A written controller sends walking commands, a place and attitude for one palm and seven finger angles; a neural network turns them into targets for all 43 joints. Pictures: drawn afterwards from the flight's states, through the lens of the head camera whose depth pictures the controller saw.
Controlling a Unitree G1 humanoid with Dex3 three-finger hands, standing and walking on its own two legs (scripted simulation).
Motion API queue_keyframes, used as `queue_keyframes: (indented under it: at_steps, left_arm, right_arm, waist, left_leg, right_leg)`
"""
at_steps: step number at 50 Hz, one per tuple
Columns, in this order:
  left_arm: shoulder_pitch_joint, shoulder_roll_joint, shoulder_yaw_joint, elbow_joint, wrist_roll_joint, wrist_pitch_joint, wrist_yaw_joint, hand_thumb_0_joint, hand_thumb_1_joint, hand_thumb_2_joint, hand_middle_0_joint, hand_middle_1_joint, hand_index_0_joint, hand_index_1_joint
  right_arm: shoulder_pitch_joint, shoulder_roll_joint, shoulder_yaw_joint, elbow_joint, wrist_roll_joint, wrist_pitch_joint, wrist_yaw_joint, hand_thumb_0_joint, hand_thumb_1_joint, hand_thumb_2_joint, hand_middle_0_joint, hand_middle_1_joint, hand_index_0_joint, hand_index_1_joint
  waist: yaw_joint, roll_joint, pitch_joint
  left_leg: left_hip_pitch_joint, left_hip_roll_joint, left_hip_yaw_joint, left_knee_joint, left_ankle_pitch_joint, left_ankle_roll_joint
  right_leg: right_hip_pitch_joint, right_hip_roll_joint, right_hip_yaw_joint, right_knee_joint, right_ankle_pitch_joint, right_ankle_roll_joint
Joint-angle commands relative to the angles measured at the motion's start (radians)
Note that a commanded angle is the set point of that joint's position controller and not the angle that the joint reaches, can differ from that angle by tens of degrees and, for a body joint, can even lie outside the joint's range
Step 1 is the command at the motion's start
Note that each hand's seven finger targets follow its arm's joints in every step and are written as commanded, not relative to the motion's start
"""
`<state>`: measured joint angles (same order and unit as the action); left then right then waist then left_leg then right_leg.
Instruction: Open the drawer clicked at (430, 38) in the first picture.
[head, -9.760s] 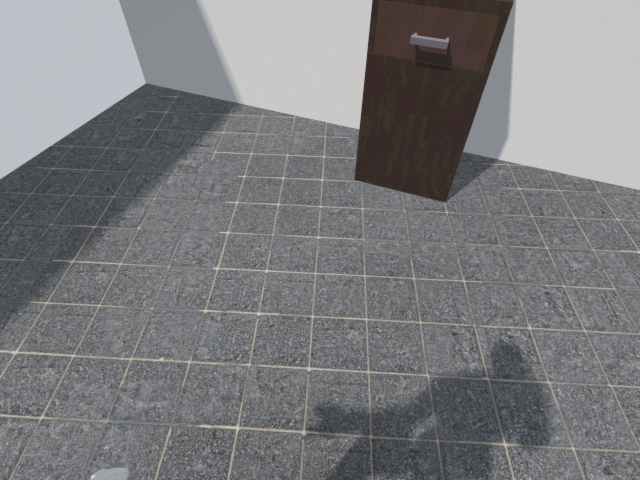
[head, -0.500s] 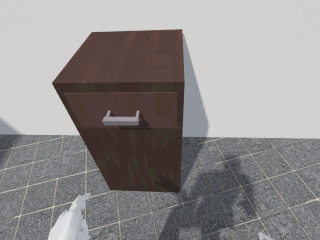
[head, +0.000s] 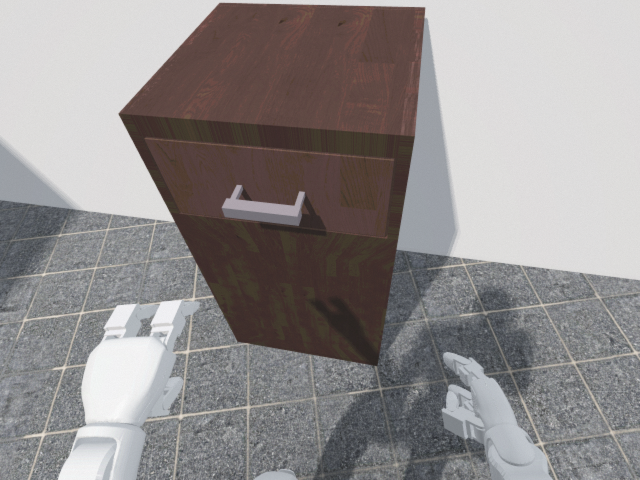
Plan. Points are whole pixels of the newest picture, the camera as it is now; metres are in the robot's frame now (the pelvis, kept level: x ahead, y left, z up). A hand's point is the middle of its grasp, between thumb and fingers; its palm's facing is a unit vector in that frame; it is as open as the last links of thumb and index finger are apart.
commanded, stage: raise the hand with hooked fingers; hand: left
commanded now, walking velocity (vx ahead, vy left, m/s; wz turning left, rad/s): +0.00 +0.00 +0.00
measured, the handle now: (265, 202) +0.53 +0.18 +0.00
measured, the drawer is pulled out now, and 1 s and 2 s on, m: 0.00 0.00 0.00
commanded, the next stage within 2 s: move the hooked fingers above the handle in 1.18 s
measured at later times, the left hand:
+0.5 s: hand (154, 298) +0.28 +0.24 +0.08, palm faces +0.08 -0.11 -0.99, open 13.2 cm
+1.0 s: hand (144, 262) +0.31 +0.25 +0.12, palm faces -0.01 -0.10 -1.00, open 13.9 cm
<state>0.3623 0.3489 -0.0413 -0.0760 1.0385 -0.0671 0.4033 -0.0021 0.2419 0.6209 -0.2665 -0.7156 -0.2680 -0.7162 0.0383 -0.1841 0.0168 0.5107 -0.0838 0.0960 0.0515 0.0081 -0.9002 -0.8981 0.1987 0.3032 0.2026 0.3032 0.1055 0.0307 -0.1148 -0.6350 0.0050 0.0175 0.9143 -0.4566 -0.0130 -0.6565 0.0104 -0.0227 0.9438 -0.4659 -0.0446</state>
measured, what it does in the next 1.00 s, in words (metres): stands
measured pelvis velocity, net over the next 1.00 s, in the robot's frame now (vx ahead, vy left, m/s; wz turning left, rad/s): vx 0.01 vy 0.02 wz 0.00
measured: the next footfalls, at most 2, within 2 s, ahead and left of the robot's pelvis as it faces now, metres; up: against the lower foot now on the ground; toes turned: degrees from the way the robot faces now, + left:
none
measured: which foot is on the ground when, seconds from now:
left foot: down 0.00-1.00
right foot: down 0.00-1.00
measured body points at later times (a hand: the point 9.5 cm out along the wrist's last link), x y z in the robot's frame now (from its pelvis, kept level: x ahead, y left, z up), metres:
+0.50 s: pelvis +0.02 +0.02 +0.03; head +0.04 -0.01 +0.48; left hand +0.27 +0.25 +0.14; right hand +0.21 -0.23 -0.06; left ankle +0.00 +0.13 -0.69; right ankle +0.00 -0.09 -0.69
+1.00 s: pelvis +0.01 +0.02 +0.05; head +0.03 -0.01 +0.50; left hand +0.30 +0.26 +0.17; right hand +0.18 -0.21 -0.07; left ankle +0.00 +0.13 -0.69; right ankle +0.00 -0.09 -0.69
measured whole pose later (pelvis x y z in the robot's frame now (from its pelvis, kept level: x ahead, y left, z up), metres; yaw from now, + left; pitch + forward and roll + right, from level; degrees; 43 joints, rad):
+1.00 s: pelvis +0.01 +0.02 +0.05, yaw +0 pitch +3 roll +0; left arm -0.07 0.48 -0.04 0.09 0.92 -0.07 0.04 -0.01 -0.49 0.30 -0.32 -1.20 -0.32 -1.20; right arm 0.17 -0.25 -0.01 0.61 0.00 0.14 0.00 0.01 -0.90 -0.90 0.20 0.30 0.20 0.30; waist 0.07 0.06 -0.01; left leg -0.28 -0.02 0.03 0.50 -0.27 0.02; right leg -0.30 -0.01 -0.01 0.53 -0.28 -0.01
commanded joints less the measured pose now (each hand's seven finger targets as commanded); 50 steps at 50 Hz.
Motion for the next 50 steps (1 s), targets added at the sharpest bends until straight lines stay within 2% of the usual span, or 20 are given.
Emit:
queue_keyframes:
  at_steps: [1,2,6,7,8,10,12,15,19,22,24,30,32,35,37,39,42,45,47,50]
  left_arm:
    - [0.022,0.183,0.111,-0.171,-0.013,0.036,-0.017,0.000,0.037,0.530,-0.262,-0.855,-0.262,-0.855]
    - [0.032,0.204,0.141,-0.175,-0.016,0.040,-0.019,0.000,0.013,0.520,-0.263,-0.870,-0.263,-0.870]
    - [-0.034,0.209,0.152,-0.206,-0.029,0.018,-0.021,0.000,-0.080,0.480,-0.270,-0.930,-0.270,-0.930]
    - [-0.052,0.217,0.166,-0.211,-0.033,0.016,-0.017,0.000,-0.103,0.470,-0.272,-0.945,-0.272,-0.945]
    - [-0.075,0.211,0.157,-0.217,-0.037,0.008,-0.014,0.000,-0.127,0.460,-0.273,-0.960,-0.273,-0.960]
    - [-0.095,0.211,0.159,-0.226,-0.046,-0.005,-0.011,0.000,-0.173,0.440,-0.277,-0.990,-0.277,-0.990]
    - [-0.113,0.209,0.157,-0.234,-0.054,-0.006,-0.012,0.000,-0.220,0.420,-0.280,-1.020,-0.280,-1.020]
    - [-0.157,0.195,0.127,-0.201,-0.058,0.016,-0.027,0.000,-0.290,0.390,-0.285,-1.065,-0.285,-1.065]
    - [-0.267,0.226,0.117,-0.171,-0.055,0.059,-0.066,0.000,-0.383,0.350,-0.292,-1.125,-0.292,-1.125]
    - [-0.344,0.269,0.135,-0.180,-0.048,0.076,-0.099,0.000,-0.453,0.320,-0.297,-1.170,-0.297,-1.170]
    - [-0.395,0.245,0.099,-0.147,-0.054,0.090,-0.126,0.000,-0.500,0.300,-0.300,-1.200,-0.300,-1.200]
    - [-0.562,0.275,0.083,-0.080,-0.063,0.102,-0.216,0.000,-0.500,0.300,-0.300,-1.200,-0.300,-1.200]
    - [-0.613,0.304,0.102,-0.079,-0.065,0.091,-0.242,0.000,-0.500,0.300,-0.300,-1.200,-0.300,-1.200]
    - [-0.680,0.298,0.082,-0.027,-0.079,0.076,-0.280,0.000,-0.500,0.300,-0.300,-1.200,-0.300,-1.200]
    - [-0.723,0.336,0.109,-0.027,-0.087,0.055,-0.299,0.000,-0.500,0.300,-0.300,-1.200,-0.300,-1.200]
    - [-0.765,0.342,0.107,-0.018,-0.095,0.037,-0.313,0.000,-0.500,0.300,-0.300,-1.200,-0.300,-1.200]
    - [-0.667,0.325,0.123,0.015,-0.115,0.015,-0.332,0.000,-0.500,0.300,-0.300,-1.200,-0.300,-1.200]
    - [-0.645,0.310,0.116,0.001,-0.129,-0.009,-0.339,0.000,-0.500,0.300,-0.300,-1.200,-0.300,-1.200]
    - [-0.657,0.326,0.133,-0.024,-0.123,-0.025,-0.327,0.000,-0.500,0.300,-0.300,-1.200,-0.300,-1.200]
    - [-0.683,0.347,0.155,-0.073,-0.111,-0.051,-0.288,0.000,-0.500,0.300,-0.300,-1.200,-0.300,-1.200]
  right_arm:
    - [-0.045,-0.132,-0.041,-0.148,0.023,-0.031,-0.032,0.000,-0.900,-0.900,0.200,0.300,0.200,0.300]
    - [-0.053,-0.134,-0.038,-0.145,0.024,-0.034,-0.038,0.000,-0.900,-0.900,0.200,0.300,0.200,0.300]
    - [-0.029,-0.132,-0.050,-0.120,0.024,-0.043,-0.048,0.000,-0.900,-0.900,0.200,0.300,0.200,0.300]
    - [-0.033,-0.136,-0.054,-0.115,0.021,-0.045,-0.050,0.000,-0.900,-0.900,0.200,0.300,0.200,0.300]
    - [-0.023,-0.136,-0.060,-0.105,0.021,-0.045,-0.050,0.000,-0.900,-0.900,0.200,0.300,0.200,0.300]
    - [-0.010,-0.141,-0.072,-0.095,0.022,-0.050,-0.050,0.000,-0.900,-0.900,0.200,0.300,0.200,0.300]
    - [-0.011,-0.148,-0.081,-0.092,0.023,-0.052,-0.049,0.000,-0.900,-0.900,0.200,0.300,0.200,0.300]
    - [-0.010,-0.154,-0.089,-0.081,0.035,-0.046,-0.049,0.000,-0.900,-0.900,0.200,0.300,0.200,0.300]
    - [-0.025,-0.159,-0.086,-0.078,0.052,-0.034,-0.056,0.000,-0.900,-0.900,0.200,0.300,0.200,0.300]
    - [-0.033,-0.160,-0.082,-0.078,0.058,-0.029,-0.061,0.000,-0.900,-0.900,0.200,0.300,0.200,0.300]
    - [-0.032,-0.153,-0.074,-0.074,0.066,-0.023,-0.062,0.000,-0.900,-0.900,0.200,0.300,0.200,0.300]
    - [-0.032,-0.151,-0.059,-0.071,0.076,-0.008,-0.071,0.000,-0.900,-0.900,0.200,0.300,0.200,0.300]
    - [-0.026,-0.156,-0.056,-0.068,0.074,-0.004,-0.072,0.000,-0.900,-0.900,0.200,0.300,0.200,0.300]
    - [-0.023,-0.151,-0.050,-0.062,0.080,-0.001,-0.076,0.000,-0.900,-0.900,0.200,0.300,0.200,0.300]
    - [-0.019,-0.157,-0.050,-0.061,0.078,-0.003,-0.080,0.000,-0.900,-0.900,0.200,0.300,0.200,0.300]
    - [-0.011,-0.156,-0.049,-0.053,0.081,-0.003,-0.080,0.000,-0.900,-0.900,0.200,0.300,0.200,0.300]
    - [0.003,-0.160,-0.059,-0.059,0.081,-0.002,-0.073,0.000,-0.900,-0.900,0.200,0.300,0.200,0.300]
    - [0.007,-0.167,-0.063,-0.060,0.081,-0.001,-0.065,0.000,-0.900,-0.900,0.200,0.300,0.200,0.300]
    - [0.009,-0.170,-0.066,-0.060,0.079,-0.002,-0.063,0.000,-0.900,-0.900,0.200,0.300,0.200,0.300]
    - [0.018,-0.169,-0.075,-0.055,0.078,-0.008,-0.063,0.000,-0.900,-0.900,0.200,0.300,0.200,0.300]
  waist:
    - [-0.023,-0.113,-0.191]
    - [-0.008,-0.104,-0.193]
    - [-0.022,-0.057,-0.202]
    - [-0.023,-0.074,-0.197]
    - [-0.033,-0.046,-0.196]
    - [-0.034,-0.014,-0.215]
    - [-0.038,-0.025,-0.220]
    - [-0.044,-0.026,-0.195]
    - [-0.039,-0.025,-0.162]
    - [-0.025,0.014,-0.180]
    - [-0.034,0.023,-0.133]
    - [-0.039,-0.003,-0.106]
    - [-0.037,0.005,-0.131]
    - [-0.046,-0.006,-0.092]
    - [-0.040,0.010,-0.118]
    - [-0.045,0.010,-0.120]
    - [-0.026,-0.016,-0.137]
    - [-0.027,-0.049,-0.108]
    - [-0.023,-0.012,-0.119]
    - [-0.019,0.002,-0.165]
  left_leg:
    - [0.147,-0.047,-0.012,-0.171,0.331,0.043]
    - [0.152,-0.049,-0.011,-0.184,0.342,0.043]
    - [0.203,-0.043,-0.005,-0.221,0.381,0.044]
    - [0.206,-0.044,-0.009,-0.224,0.382,0.046]
    - [0.222,-0.042,-0.008,-0.231,0.387,0.045]
    - [0.253,-0.041,-0.009,-0.238,0.417,0.044]
    - [0.280,-0.036,-0.011,-0.239,0.459,0.046]
    - [0.298,-0.030,-0.007,-0.262,0.454,0.044]
    - [0.318,-0.028,-0.004,-0.307,0.426,0.042]
    - [0.366,-0.023,-0.006,-0.333,0.475,0.041]
    - [0.375,-0.021,-0.007,-0.358,0.468,0.037]
    - [0.411,-0.024,0.004,-0.412,0.441,0.039]
    - [0.427,-0.025,0.001,-0.423,0.459,0.038]
    - [0.421,-0.028,0.005,-0.441,0.426,0.038]
    - [0.435,-0.031,0.005,-0.447,0.433,0.041]
    - [0.437,-0.031,0.000,-0.452,0.455,0.039]
    - [0.431,-0.033,0.003,-0.455,0.483,0.038]
    - [0.404,-0.032,0.007,-0.462,0.468,0.040]
    - [0.409,-0.031,0.003,-0.462,0.473,0.038]
    - [0.431,-0.032,0.002,-0.451,0.484,0.041]
  right_leg:
    - [0.267,0.010,0.131,-0.228,0.484,-0.001]
    - [0.301,0.011,0.142,-0.236,0.509,-0.004]
    - [0.335,-0.003,0.123,-0.260,0.551,-0.001]
    - [0.341,-0.002,0.126,-0.269,0.552,-0.001]
    - [0.333,-0.005,0.120,-0.271,0.546,0.000]
    - [0.332,-0.004,0.105,-0.273,0.543,-0.003]
    - [0.327,-0.001,0.096,-0.279,0.552,-0.003]
    - [0.319,-0.002,0.064,-0.293,0.511,0.002]
    - [0.336,0.000,0.053,-0.327,0.446,0.001]
    - [0.365,0.004,0.050,-0.346,0.449,-0.003]
    - [0.363,0.005,0.032,-0.364,0.430,-0.003]
    - [0.407,0.008,0.026,-0.424,0.410,0.002]
    - [0.433,0.011,0.027,-0.433,0.420,0.001]
    - [0.429,0.008,0.019,-0.456,0.395,0.003]
    - [0.453,0.009,0.023,-0.466,0.403,0.003]
    - [0.462,0.007,0.016,-0.468,0.419,0.002]
    - [0.487,0.008,0.017,-0.470,0.447,0.004]
    - [0.476,0.006,0.017,-0.473,0.445,0.007]
    - [0.472,0.007,0.017,-0.470,0.434,0.004]
    - [0.466,0.004,0.021,-0.462,0.435,0.004]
